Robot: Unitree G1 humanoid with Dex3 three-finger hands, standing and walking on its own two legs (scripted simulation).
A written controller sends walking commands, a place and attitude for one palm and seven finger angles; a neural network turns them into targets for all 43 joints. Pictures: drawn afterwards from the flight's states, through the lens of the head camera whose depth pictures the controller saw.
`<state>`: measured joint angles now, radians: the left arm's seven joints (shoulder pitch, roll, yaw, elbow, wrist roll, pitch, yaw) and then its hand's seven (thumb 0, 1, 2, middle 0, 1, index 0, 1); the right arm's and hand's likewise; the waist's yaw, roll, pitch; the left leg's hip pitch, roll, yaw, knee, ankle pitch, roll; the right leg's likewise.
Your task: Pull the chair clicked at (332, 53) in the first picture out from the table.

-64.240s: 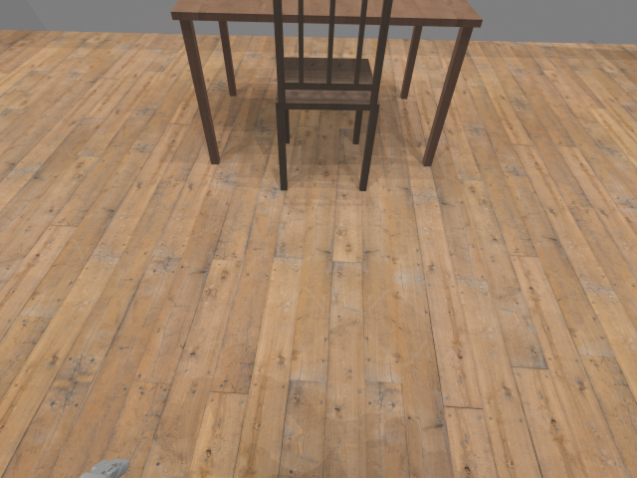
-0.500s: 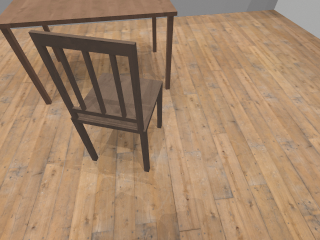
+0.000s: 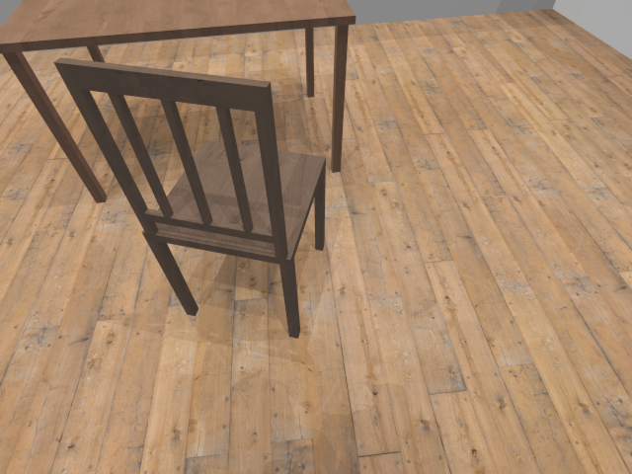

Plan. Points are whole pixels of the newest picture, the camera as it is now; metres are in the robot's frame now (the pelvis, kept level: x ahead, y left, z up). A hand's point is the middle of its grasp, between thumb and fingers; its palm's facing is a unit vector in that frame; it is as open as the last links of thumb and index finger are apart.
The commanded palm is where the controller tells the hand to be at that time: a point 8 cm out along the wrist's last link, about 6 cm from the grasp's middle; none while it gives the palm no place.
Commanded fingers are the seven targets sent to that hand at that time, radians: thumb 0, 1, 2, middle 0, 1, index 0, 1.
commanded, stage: look to check the result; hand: left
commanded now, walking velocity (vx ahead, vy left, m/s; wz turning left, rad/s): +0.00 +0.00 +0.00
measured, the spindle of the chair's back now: (190, 169) +0.69 +0.31 -0.06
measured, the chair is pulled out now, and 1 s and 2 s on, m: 0.57 0.57 0.57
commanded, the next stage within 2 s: stand and wait in 0.36 s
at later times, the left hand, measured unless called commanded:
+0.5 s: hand out of the picture +0.00 +0.16 -0.17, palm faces +0.05 -0.98 -0.19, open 7.4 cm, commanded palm none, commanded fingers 0.00 0.90 0.90 -0.20 -0.30 -0.20 -0.30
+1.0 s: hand out of the picture +0.01 +0.15 -0.17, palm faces +0.04 -0.98 -0.19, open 7.4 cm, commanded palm none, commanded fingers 0.00 0.90 0.90 -0.20 -0.30 -0.20 -0.30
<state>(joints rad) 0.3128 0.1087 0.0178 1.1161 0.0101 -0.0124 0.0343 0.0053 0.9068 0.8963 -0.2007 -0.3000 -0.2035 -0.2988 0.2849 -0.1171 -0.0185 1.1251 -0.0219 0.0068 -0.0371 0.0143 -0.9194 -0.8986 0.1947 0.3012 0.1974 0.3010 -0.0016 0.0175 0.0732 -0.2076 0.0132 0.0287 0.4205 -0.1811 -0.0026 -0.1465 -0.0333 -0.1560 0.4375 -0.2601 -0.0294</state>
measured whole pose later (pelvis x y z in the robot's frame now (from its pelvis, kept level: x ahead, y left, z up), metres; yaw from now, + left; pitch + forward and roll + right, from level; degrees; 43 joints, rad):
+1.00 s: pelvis +0.02 -0.01 +0.00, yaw -1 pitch -2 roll +1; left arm 0.31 0.11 0.01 1.12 0.01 -0.02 0.04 0.01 0.91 0.90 -0.20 -0.30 -0.20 -0.30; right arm 0.28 -0.12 -0.01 1.14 -0.02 0.00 -0.04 0.01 -0.91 -0.90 0.19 0.30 0.20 0.30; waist 0.00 0.02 0.07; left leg -0.17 0.03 0.03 0.40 -0.20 -0.02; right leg -0.11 -0.02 -0.15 0.42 -0.28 -0.04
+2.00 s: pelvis +0.03 -0.01 +0.00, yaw -1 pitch -1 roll +1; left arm 0.31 0.11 0.01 1.12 0.01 -0.02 0.04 0.00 0.91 0.90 -0.20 -0.30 -0.20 -0.30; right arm 0.28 -0.11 -0.01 1.15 -0.02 0.00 -0.04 0.01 -0.91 -0.90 0.19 0.30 0.20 0.30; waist 0.00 0.02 0.07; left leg -0.16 0.03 0.04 0.40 -0.21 -0.02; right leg -0.11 -0.02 -0.14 0.41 -0.29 -0.04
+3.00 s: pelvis +0.03 -0.02 +0.00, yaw +0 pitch -1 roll +1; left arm 0.32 0.10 0.01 1.12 0.01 -0.02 0.04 0.00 0.91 0.90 -0.20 -0.30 -0.20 -0.30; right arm 0.28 -0.11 -0.01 1.15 -0.02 0.01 -0.04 0.00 -0.91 -0.90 0.19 0.30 0.20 0.30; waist 0.00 0.02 0.07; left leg -0.16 0.03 0.03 0.40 -0.22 -0.03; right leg -0.10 -0.01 -0.15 0.41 -0.29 -0.05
